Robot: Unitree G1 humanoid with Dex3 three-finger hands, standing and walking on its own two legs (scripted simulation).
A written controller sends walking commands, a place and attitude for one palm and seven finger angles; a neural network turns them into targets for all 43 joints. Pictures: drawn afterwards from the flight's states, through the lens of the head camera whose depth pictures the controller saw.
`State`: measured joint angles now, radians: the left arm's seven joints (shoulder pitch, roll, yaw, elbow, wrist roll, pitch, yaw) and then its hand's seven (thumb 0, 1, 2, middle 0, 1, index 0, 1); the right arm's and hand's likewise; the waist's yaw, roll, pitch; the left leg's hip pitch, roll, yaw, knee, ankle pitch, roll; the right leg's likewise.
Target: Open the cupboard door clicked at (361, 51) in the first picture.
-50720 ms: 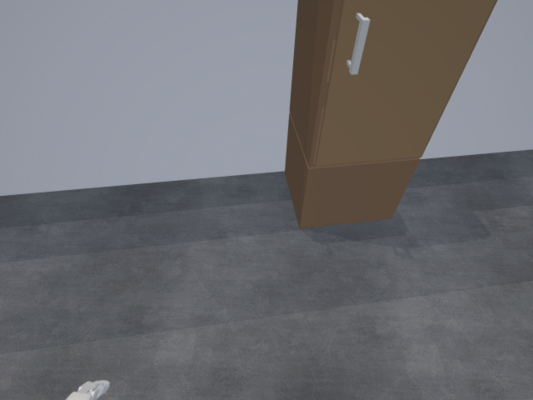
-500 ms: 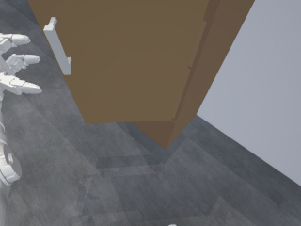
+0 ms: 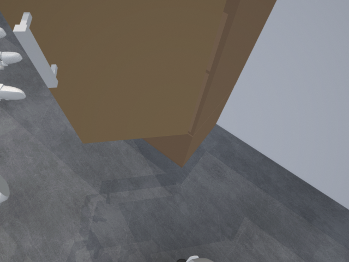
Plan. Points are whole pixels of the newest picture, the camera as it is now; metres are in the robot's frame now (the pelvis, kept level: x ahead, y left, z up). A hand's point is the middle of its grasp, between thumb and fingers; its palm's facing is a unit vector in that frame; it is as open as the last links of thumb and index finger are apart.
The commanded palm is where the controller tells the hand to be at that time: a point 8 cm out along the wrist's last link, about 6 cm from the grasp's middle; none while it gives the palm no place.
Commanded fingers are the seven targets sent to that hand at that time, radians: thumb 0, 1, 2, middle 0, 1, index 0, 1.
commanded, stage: move the hooked fingers beside the handle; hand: left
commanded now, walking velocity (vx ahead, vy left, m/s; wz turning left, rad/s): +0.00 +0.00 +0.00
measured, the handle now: (40, 53) +0.54 +0.24 +0.13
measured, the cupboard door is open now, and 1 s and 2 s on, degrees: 46 46 46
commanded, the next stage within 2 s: slide the fingers in behind the handle in 1.96 s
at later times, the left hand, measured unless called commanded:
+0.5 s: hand (2, 74) +0.48 +0.30 +0.14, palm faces +0.06 -1.00 +0.01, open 14.0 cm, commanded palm +0.46 +0.35 +0.13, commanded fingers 0.00 -0.50 0.30 -0.30 -1.20 -0.30 -1.20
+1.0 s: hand (2, 67) +0.49 +0.30 +0.14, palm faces +0.02 -1.00 +0.05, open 14.0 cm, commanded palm +0.46 +0.35 +0.13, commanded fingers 0.00 -0.50 0.30 -0.30 -1.20 -0.30 -1.20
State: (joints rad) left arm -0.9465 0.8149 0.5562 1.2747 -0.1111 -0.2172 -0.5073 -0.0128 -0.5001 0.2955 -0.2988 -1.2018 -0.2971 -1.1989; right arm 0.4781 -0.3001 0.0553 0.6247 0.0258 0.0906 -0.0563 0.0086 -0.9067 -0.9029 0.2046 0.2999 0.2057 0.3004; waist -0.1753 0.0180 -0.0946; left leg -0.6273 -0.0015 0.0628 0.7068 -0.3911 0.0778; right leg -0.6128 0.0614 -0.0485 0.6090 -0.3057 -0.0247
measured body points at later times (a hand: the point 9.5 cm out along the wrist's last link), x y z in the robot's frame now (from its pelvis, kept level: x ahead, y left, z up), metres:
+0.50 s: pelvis -0.01 +0.00 +0.00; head +0.09 +0.03 +0.43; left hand +0.47 +0.35 +0.14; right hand +0.01 -0.27 -0.10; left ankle -0.04 +0.06 -0.72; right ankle -0.02 -0.11 -0.72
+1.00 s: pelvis -0.01 +0.01 -0.01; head +0.10 +0.04 +0.43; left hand +0.48 +0.35 +0.14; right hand -0.04 -0.27 -0.10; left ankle -0.04 +0.06 -0.72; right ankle -0.02 -0.11 -0.72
